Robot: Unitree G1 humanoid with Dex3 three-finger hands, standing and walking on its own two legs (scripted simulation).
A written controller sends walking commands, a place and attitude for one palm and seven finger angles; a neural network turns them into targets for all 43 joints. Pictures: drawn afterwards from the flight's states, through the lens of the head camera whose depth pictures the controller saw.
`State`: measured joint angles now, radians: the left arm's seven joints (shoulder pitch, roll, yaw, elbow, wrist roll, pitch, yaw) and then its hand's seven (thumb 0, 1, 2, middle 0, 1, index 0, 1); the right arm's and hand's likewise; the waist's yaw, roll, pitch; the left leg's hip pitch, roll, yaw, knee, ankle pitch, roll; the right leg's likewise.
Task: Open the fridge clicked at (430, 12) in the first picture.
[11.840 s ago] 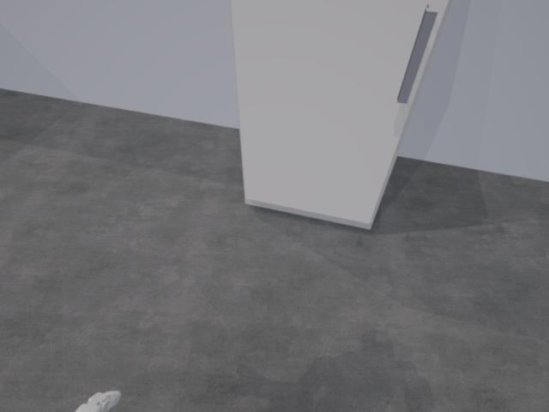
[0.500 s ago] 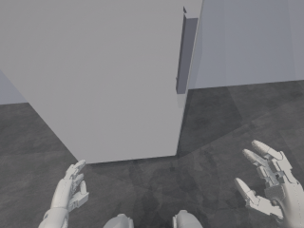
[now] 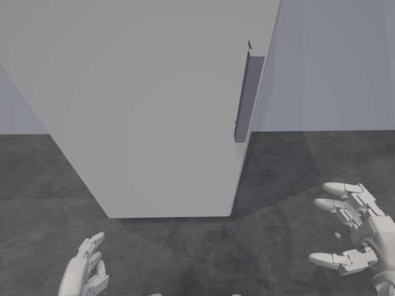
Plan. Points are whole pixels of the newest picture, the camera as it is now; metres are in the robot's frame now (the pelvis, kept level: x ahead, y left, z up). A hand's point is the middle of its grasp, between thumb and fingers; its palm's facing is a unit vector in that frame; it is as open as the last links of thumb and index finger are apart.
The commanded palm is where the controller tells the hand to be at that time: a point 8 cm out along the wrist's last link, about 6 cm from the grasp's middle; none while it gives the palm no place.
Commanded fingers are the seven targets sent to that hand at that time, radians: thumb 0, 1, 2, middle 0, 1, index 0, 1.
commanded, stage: raise the hand to about handle height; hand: right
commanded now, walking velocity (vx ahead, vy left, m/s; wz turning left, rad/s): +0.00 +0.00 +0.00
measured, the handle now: (244, 96) +0.53 -0.08 +0.12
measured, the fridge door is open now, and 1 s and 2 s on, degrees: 0 0 0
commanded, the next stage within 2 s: move the hooked fingers beside the handle in 1.02 s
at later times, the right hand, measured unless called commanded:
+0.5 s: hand (381, 187) +0.28 -0.27 +0.15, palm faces +0.03 +1.00 -0.06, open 14.0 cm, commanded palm +0.25 -0.31 +0.15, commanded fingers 0.00 0.50 -0.30 0.30 1.20 0.30 1.20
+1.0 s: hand (369, 183) +0.29 -0.25 +0.15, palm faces +0.00 +1.00 -0.06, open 14.0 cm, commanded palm +0.25 -0.30 +0.15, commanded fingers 0.00 0.50 -0.30 0.30 1.20 0.30 1.20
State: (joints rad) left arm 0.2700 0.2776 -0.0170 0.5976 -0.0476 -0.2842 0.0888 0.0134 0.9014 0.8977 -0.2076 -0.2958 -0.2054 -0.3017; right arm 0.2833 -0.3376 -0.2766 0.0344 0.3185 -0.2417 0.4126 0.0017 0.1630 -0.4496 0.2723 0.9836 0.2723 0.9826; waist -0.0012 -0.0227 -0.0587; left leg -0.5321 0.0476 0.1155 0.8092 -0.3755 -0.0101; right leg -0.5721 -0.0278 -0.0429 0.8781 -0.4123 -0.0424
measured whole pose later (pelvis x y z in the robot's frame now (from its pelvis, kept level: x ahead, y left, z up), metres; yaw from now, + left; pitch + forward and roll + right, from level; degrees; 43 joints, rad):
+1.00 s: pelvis +0.01 +0.02 +0.03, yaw +0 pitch +1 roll +1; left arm 0.26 0.27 -0.05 0.60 -0.06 -0.26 0.11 0.01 0.90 0.90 -0.21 -0.30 -0.20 -0.30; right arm -0.02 -0.43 -0.45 0.26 0.35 -0.09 0.52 -0.01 0.50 -0.30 0.30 1.20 0.30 1.20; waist -0.02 -0.04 -0.02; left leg -0.32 0.03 0.11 0.60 -0.30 0.01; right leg -0.34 -0.03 -0.05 0.64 -0.32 -0.02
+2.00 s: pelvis +0.01 +0.02 +0.02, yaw +1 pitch +5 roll +0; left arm 0.31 0.28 -0.03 0.63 -0.06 -0.15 0.10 0.01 0.90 0.90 -0.21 -0.30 -0.21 -0.30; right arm -0.42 -0.40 -0.33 0.64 0.26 -0.13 0.40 -0.01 0.50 -0.30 0.30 1.20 0.30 1.20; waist 0.04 -0.03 -0.04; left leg -0.42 0.03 0.09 0.63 -0.31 0.01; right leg -0.42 -0.03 -0.07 0.65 -0.32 -0.02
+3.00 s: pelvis +0.02 +0.02 +0.02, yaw +3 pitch +11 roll +1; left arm 0.41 0.27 -0.02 0.64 -0.04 0.00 0.04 0.01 0.90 0.90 -0.21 -0.30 -0.20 -0.30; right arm -0.75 -0.44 -0.35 1.05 0.16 -0.27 0.29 -0.01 0.50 -0.30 0.30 1.20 0.30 1.20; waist 0.11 -0.02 -0.07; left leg -0.56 0.01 0.07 0.70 -0.32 0.01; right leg -0.56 -0.05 -0.08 0.73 -0.36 -0.02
